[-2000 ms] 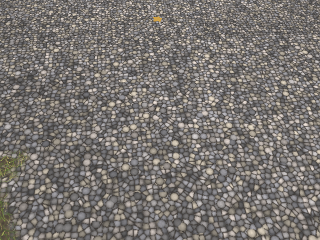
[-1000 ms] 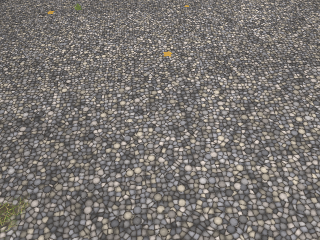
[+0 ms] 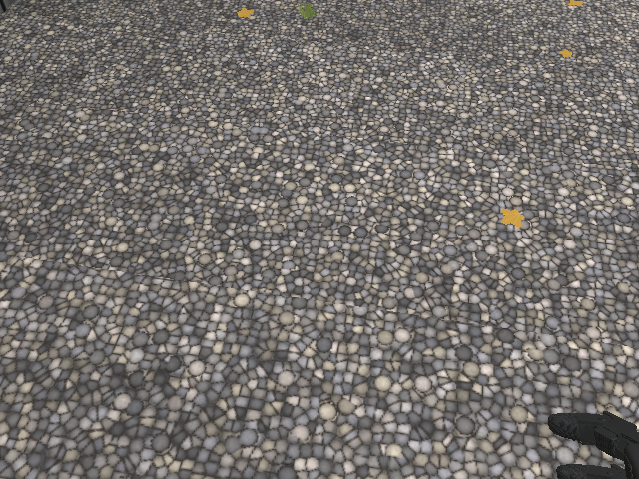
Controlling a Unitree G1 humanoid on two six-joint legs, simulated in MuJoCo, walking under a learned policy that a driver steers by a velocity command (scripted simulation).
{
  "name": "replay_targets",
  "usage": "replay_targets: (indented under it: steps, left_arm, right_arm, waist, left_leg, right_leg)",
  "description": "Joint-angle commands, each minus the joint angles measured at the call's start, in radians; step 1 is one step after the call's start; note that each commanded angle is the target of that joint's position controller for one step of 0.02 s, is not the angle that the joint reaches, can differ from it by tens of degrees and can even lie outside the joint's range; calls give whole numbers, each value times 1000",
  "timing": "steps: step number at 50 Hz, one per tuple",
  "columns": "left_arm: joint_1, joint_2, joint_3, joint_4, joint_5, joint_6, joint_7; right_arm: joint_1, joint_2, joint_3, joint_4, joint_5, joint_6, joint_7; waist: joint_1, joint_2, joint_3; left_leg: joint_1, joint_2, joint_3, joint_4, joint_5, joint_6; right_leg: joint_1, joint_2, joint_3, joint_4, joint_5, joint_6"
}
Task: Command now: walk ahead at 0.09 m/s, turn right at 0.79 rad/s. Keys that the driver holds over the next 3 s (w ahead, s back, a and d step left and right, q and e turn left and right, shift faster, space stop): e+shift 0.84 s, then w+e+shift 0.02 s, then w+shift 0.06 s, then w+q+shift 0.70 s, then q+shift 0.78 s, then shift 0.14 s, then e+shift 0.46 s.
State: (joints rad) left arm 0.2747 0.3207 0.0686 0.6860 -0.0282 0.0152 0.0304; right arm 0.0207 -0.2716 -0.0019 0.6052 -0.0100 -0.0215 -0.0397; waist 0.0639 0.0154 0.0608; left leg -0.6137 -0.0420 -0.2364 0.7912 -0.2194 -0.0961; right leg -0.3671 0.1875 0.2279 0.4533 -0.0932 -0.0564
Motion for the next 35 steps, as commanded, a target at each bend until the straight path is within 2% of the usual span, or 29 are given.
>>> replay_targets:
  steps: [1,3,4,5,6,7,8,9,10,11,12,14,15,17,20,22,24,26,27,28,29,30,31,32,33,34,35]
  left_arm:
    - [-54,151,49,-107,-1,15,22]
    - [-52,137,52,-119,3,21,22]
    - [-67,121,50,-128,-2,23,20]
    - [-10,22,-10,-128,121,-55,-29]
    - [97,-49,-26,-96,95,-76,-49]
    - [160,-30,-20,-132,99,-87,-68]
    - [69,135,26,-88,94,-87,-77]
    - [62,144,39,-70,90,-81,-59]
    - [66,137,38,-53,97,-77,-47]
    - [56,94,28,-61,118,-77,-42]
    - [42,82,13,-65,122,-84,-58]
    - [11,48,-6,-75,86,-90,-86]
    - [-13,41,-12,-78,79,-91,-96]
    - [-58,35,-17,-87,81,-85,-110]
    - [-112,21,-27,-99,90,-65,-124]
    - [-127,15,-33,-104,94,-49,-138]
    - [-112,34,-28,-101,97,-41,-150]
    - [-106,62,-14,-95,85,-45,-159]
    - [-223,88,30,-131,-74,15,-101]
    - [-206,90,26,-139,-56,43,-77]
    - [-175,82,35,-134,-30,63,-70]
    - [-134,85,48,-126,-17,76,-67]
    - [-76,107,66,-110,-11,81,-54]
    - [33,207,103,-93,-6,81,-32]
    - [5,337,127,-116,1,84,-19]
    - [-34,274,113,-152,37,53,-34]
    - [-66,241,101,-142,32,28,-41]
  right_arm:
    - [31,-103,-42,-45,13,-10,4]
    - [51,-122,-59,-32,19,-29,12]
    - [94,-128,-68,-13,22,-37,16]
    - [281,-102,-51,63,-6,-33,48]
    - [301,-136,-70,62,5,-27,57]
    - [226,-245,-105,-31,-28,-44,45]
    - [161,-190,-99,-45,-37,-73,29]
    - [59,-148,-86,-51,1,-83,33]
    - [-16,-78,-64,-79,21,-85,26]
    - [-7,-51,-52,-78,31,-87,15]
    - [-23,-64,-58,-106,26,-90,0]
    - [8,-97,-70,-117,3,-92,-14]
    - [34,-109,-73,-115,-3,-93,-17]
    - [93,-128,-81,-101,-12,-94,-23]
    - [194,-146,-93,-69,-29,-100,-29]
    - [238,-178,-109,-51,-41,-101,-28]
    - [221,-204,-123,-55,-54,-104,-25]
    - [195,-216,-131,-67,-68,-104,-28]
    - [142,-267,-154,-14,42,-33,13]
    - [153,-235,-150,-18,72,-5,35]
    - [148,-211,-146,-17,72,6,46]
    - [131,-189,-145,-13,70,13,52]
    - [145,-161,-140,6,68,10,58]
    - [154,-127,-130,0,38,0,59]
    - [157,-73,-107,-66,-15,-7,64]
    - [122,-117,-117,-59,-31,-4,50]
    - [63,-154,-126,-64,-9,2,36]
  waist:
    - [-52,-173,-164]
    - [-60,-214,-158]
    - [-84,-211,-156]
    - [-103,-17,-170]
    - [-66,78,-210]
    - [-46,277,-251]
    - [-91,46,-158]
    - [-35,93,-148]
    - [-19,128,-147]
    - [-23,144,-139]
    - [-31,89,-120]
    - [-61,53,-112]
    - [-81,50,-103]
    - [-110,59,-92]
    - [-144,70,-85]
    - [-153,68,-89]
    - [-135,84,-97]
    - [-122,104,-103]
    - [-106,172,-64]
    - [-104,166,-97]
    - [-87,162,-124]
    - [-56,153,-143]
    - [-20,109,-158]
    - [16,-58,-187]
    - [-49,-355,-202]
    - [3,-214,-299]
    - [-3,-135,-249]
  left_leg:
    - [192,-58,56,-130,36,4]
    - [267,-49,46,-272,40,23]
    - [347,-20,59,-396,122,45]
    - [553,76,55,-391,262,128]
    - [778,215,-48,-366,395,290]
    - [800,526,-508,-486,345,578]
    - [684,437,-436,-537,161,481]
    - [574,351,-269,-576,8,383]
    - [522,293,-158,-591,-69,331]
    - [495,265,-88,-600,-51,316]
    - [438,265,-39,-616,5,322]
    - [431,258,61,-627,86,349]
    - [452,254,104,-632,98,355]
    - [502,265,160,-636,128,361]
    - [602,315,208,-633,208,371]
    - [629,353,237,-619,314,382]
    - [607,371,277,-602,389,378]
    - [619,400,296,-595,385,365]
    - [628,325,359,-484,545,270]
    - [659,341,378,-438,621,252]
    - [656,355,393,-399,625,238]
    - [616,343,425,-333,593,203]
    - [522,307,457,-241,511,144]
    - [275,226,495,-20,221,66]
    - [-72,103,451,251,-443,-13]
    - [-117,89,240,402,-474,-11]
    - [-132,91,192,423,-380,14]
  right_leg:
    - [42,-199,295,-104,-91,-100]
    - [79,-196,347,-61,-79,-77]
    - [65,-173,343,-9,-92,-54]
    - [-73,-174,390,-16,-180,-60]
    - [-228,-57,269,163,-419,-1]
    - [-429,73,90,381,-576,115]
    - [-427,-65,66,547,-399,136]
    - [-356,-67,31,602,-310,146]
    - [-325,-95,-19,692,-253,152]
    - [-307,-116,-46,728,-234,142]
    - [-277,-133,-102,826,-230,135]
    - [-278,-175,-150,887,-213,141]
    - [-290,-199,-167,867,-200,150]
    - [-301,-249,-200,788,-190,167]
    - [-295,-316,-231,561,-195,169]
    - [-229,-322,-267,426,-233,147]
    - [-120,-306,-295,336,-269,110]
    - [-60,-291,-295,266,-247,80]
    - [-141,-257,-315,257,-212,105]
    - [-120,-244,-319,214,-197,102]
    - [-70,-237,-323,155,-172,90]
    - [18,-224,-324,67,-99,68]
    - [152,-210,-292,-31,44,25]
    - [393,-310,-103,-71,411,-52]
    - [546,-509,222,5,761,-227]
    - [486,-554,273,-34,590,-314]
    - [428,-492,184,-68,465,-273]
